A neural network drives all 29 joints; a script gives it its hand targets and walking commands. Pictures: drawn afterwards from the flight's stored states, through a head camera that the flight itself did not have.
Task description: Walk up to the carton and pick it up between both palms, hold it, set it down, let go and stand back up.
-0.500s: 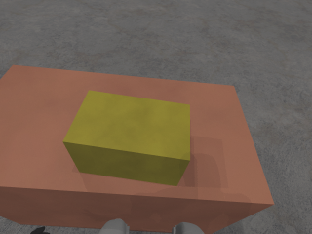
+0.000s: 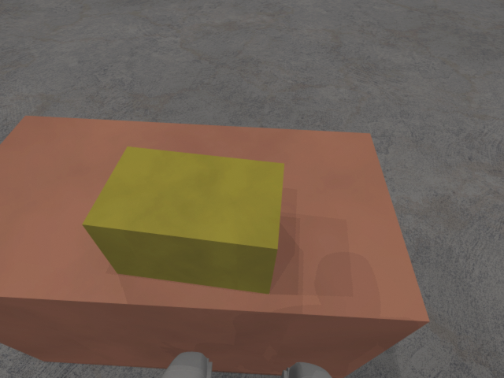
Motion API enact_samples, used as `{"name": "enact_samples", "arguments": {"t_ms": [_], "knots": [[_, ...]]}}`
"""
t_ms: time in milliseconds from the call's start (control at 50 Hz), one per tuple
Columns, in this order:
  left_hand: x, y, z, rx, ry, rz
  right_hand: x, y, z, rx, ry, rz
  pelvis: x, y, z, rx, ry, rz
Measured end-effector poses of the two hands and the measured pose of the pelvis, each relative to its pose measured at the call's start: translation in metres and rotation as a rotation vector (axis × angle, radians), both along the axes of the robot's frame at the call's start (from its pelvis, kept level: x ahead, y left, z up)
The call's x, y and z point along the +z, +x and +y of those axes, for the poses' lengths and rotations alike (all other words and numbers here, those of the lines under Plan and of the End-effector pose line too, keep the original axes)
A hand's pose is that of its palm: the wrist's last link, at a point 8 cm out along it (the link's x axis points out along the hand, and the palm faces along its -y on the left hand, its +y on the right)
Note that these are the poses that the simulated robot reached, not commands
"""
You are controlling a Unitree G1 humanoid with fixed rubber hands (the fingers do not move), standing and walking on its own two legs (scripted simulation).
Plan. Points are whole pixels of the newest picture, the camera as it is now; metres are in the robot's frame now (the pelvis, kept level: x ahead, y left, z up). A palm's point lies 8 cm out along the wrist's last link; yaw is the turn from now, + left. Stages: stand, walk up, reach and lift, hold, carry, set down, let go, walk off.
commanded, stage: walk up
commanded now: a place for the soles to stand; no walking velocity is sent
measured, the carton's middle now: (198, 220) +0.38 +0.11 -0.01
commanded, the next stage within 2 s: none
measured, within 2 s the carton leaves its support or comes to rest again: neither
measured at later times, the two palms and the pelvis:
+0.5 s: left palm out of the picture +0.11 +0.32 -0.09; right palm out of the picture +0.03 -0.33 -0.10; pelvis +0.01 +0.00 -0.01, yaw +0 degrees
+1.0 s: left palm out of the picture +0.11 +0.33 -0.09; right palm out of the picture +0.08 -0.31 -0.08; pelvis +0.02 +0.01 +0.00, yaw +1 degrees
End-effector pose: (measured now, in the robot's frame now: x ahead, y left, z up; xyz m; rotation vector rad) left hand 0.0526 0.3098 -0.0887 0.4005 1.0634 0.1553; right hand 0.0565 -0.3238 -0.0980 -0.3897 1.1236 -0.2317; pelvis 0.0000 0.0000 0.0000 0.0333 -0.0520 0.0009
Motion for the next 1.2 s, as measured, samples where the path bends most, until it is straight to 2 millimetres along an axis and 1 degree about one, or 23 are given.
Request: {"name": "enact_samples", "arguments": {"t_ms": [60,120,160,220,280,360,420,480,540,580,640,700,780,840,900,960,1020,1080,1120,1160,1200], "knots": [[-0.005,-0.004,0.009,0.004,-0.008,0.017,0.004,0.009,0.009,0.013,-0.011,-0.026,-0.001,0.000,0.009,0.001,-0.012,0.000],[-0.012,-0.004,0.022,0.005,-0.020,0.024,0.010,0.015,0.021,0.027,-0.027,-0.052,-0.003,0.000,0.022,0.002,-0.029,-0.001],[-0.018,0.000,0.032,0.016,-0.025,0.026,0.010,0.012,0.029,0.035,-0.036,-0.060,-0.007,0.002,0.030,0.008,-0.031,-0.013],[-0.018,0.015,0.039,0.015,-0.028,0.018,0.011,-0.001,0.034,0.014,-0.041,-0.027,-0.005,0.006,0.036,0.005,-0.036,-0.011],[-0.012,0.032,0.042,-0.004,-0.022,-0.011,0.015,-0.014,0.032,-0.002,-0.046,0.024,-0.001,0.007,0.035,0.006,-0.036,0.002],[-0.004,0.047,0.040,-0.019,-0.003,-0.039,0.014,-0.024,0.025,-0.009,-0.042,0.060,0.001,0.009,0.027,0.008,-0.031,0.010],[0.000,0.054,0.031,-0.027,0.012,-0.053,0.008,-0.027,0.016,-0.012,-0.029,0.073,-0.001,0.010,0.017,0.007,-0.017,0.011],[0.001,0.056,0.016,-0.040,0.029,-0.061,-0.002,-0.025,0.002,-0.013,-0.012,0.071,-0.006,0.009,0.002,0.002,0.000,0.015],[0.000,0.052,0.000,-0.030,0.019,-0.072,-0.010,-0.017,-0.007,-0.014,0.002,0.085,-0.007,0.010,-0.009,0.010,-0.007,0.004],[0.002,0.046,-0.008,-0.016,0.006,-0.065,-0.009,-0.006,-0.009,-0.006,0.007,0.082,-0.004,0.012,-0.011,0.017,0.000,0.011],[0.002,0.035,-0.013,0.001,-0.005,-0.033,-0.005,0.013,-0.009,0.016,0.007,0.048,0.000,0.014,-0.011,0.022,0.005,0.024],[0.000,0.025,-0.011,0.010,-0.011,0.002,0.000,0.032,-0.006,0.035,0.003,0.008,0.001,0.016,-0.008,0.022,0.001,0.031],[-0.007,0.018,0.000,0.018,-0.021,0.035,0.007,0.055,0.006,0.061,-0.009,-0.051,0.000,0.016,0.002,0.023,-0.014,0.032],[-0.014,0.020,0.012,0.021,-0.030,0.040,0.011,0.062,0.018,0.079,-0.022,-0.089,-0.003,0.018,0.013,0.025,-0.022,0.021],[-0.015,0.030,0.018,0.015,-0.030,0.044,0.014,0.054,0.022,0.065,-0.027,-0.095,-0.002,0.020,0.018,0.012,-0.024,0.023],[-0.009,0.048,0.019,0.002,-0.022,0.005,0.015,0.036,0.018,0.050,-0.037,-0.042,0.001,0.020,0.016,0.016,-0.027,0.027],[-0.003,0.063,0.016,-0.019,-0.008,-0.039,0.012,0.017,0.010,0.032,-0.036,-0.002,0.001,0.019,0.010,0.012,-0.023,0.025],[0.002,0.074,0.007,-0.035,0.010,-0.072,0.005,0.000,-0.002,0.012,-0.026,0.032,-0.002,0.016,-0.002,0.007,-0.012,0.018],[0.004,0.077,-0.003,-0.050,0.023,-0.083,-0.003,-0.008,-0.012,-0.003,-0.017,0.047,-0.005,0.014,-0.012,-0.003,0.000,0.018],[0.003,0.076,-0.014,-0.061,0.032,-0.090,-0.012,-0.013,-0.024,-0.014,-0.009,0.062,-0.010,0.011,-0.023,-0.009,-0.001,0.008],[0.004,0.070,-0.024,-0.047,0.025,-0.101,-0.016,-0.014,-0.030,-0.020,0.000,0.088,-0.010,0.012,-0.030,0.001,0.000,0.004]]}}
